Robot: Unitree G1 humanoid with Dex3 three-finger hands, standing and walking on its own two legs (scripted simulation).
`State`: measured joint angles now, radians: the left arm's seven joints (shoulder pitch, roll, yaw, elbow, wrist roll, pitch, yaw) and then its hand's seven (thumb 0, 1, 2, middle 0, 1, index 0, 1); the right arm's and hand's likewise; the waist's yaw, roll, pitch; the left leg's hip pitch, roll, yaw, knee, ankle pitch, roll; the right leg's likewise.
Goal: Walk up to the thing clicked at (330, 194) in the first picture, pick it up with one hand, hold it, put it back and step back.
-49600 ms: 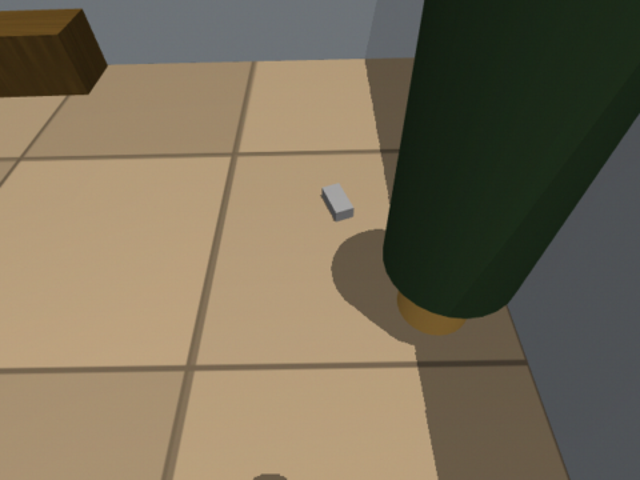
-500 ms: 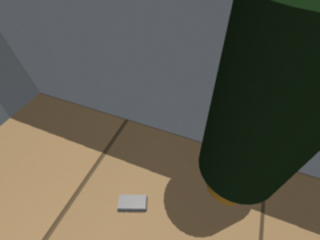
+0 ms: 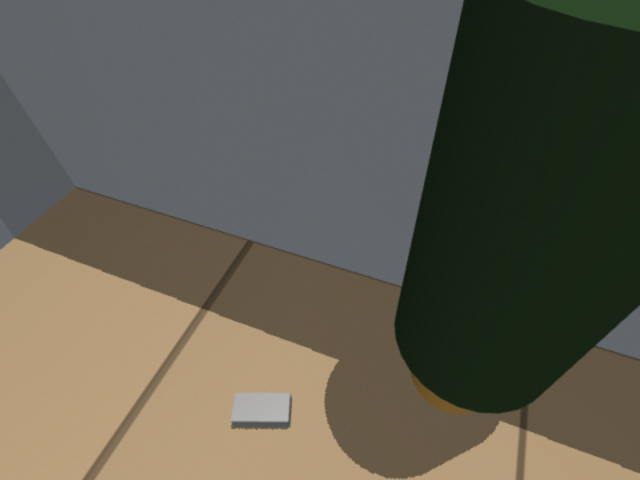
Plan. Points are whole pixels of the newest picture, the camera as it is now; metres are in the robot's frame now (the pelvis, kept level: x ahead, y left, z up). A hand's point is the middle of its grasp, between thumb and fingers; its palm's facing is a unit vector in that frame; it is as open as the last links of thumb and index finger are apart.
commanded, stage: stand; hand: left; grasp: from above
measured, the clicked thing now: (262, 409) +0.44 +0.23 -0.75
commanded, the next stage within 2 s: step back in 0.64 s
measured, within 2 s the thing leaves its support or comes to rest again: neither
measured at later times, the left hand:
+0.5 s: hand out of the picture +0.07 +0.24 -0.16, palm faces +0.00 -0.94 -0.34, open 7.4 cm
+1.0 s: hand out of the picture +0.09 +0.30 -0.18, palm faces -0.01 -0.92 -0.39, open 7.4 cm
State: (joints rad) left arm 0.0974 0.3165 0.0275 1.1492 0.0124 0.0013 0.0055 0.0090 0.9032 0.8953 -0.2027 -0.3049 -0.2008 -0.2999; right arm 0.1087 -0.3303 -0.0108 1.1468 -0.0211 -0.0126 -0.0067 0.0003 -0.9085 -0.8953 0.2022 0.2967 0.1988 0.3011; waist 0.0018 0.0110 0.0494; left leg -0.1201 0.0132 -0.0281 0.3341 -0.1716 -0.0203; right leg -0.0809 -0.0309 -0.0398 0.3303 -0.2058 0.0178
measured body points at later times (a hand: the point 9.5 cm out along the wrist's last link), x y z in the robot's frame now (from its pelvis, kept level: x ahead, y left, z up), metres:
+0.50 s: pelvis +0.01 +0.00 +0.00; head +0.02 -0.01 +0.45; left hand +0.08 +0.29 -0.13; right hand +0.08 -0.30 -0.14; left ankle +0.01 +0.13 -0.75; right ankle -0.01 -0.13 -0.75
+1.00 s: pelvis -0.06 +0.03 -0.03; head +0.01 +0.05 +0.42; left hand +0.09 +0.35 -0.15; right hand +0.01 -0.30 -0.14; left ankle -0.03 +0.13 -0.75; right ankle -0.05 -0.12 -0.70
